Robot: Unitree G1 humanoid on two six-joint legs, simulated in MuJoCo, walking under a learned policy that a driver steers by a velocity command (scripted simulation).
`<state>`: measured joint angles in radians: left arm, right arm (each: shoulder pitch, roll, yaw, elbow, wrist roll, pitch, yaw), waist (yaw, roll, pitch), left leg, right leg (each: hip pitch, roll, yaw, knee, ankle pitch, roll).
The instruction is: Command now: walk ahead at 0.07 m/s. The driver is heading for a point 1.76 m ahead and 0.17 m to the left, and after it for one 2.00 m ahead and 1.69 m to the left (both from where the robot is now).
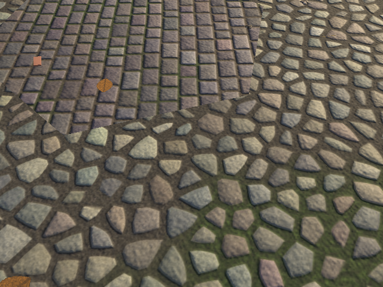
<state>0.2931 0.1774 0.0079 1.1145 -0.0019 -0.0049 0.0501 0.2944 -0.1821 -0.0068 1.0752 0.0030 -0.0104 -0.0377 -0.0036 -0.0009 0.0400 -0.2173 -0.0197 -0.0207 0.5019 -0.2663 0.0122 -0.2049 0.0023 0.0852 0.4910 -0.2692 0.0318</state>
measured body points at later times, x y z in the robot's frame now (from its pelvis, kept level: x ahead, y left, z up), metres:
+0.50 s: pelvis +0.13 -0.03 +0.01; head +0.15 -0.05 +0.46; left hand +0.02 +0.19 -0.13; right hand +0.28 -0.28 -0.12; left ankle +0.26 +0.13 -0.68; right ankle +0.01 -0.13 -0.74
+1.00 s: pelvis +0.42 +0.02 +0.01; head +0.43 +0.02 +0.46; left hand +0.58 +0.27 -0.10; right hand +0.40 -0.24 -0.13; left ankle +0.39 +0.10 -0.74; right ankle +0.56 -0.16 -0.67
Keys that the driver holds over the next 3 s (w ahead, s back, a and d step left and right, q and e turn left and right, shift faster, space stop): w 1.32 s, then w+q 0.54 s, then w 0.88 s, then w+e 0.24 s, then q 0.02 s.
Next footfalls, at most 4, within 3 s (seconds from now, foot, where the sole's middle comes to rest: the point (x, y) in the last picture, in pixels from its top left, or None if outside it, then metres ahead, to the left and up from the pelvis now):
0.68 left None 0.43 0.10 -0.77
1.24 right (236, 224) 0.74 -0.14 -0.77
1.80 left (172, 165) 1.03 0.11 -0.77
2.34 right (194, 106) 1.40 0.01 -0.77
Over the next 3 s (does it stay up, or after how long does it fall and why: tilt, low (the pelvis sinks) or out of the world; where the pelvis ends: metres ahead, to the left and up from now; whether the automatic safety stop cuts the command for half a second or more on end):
stays up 1.53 0.21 0.00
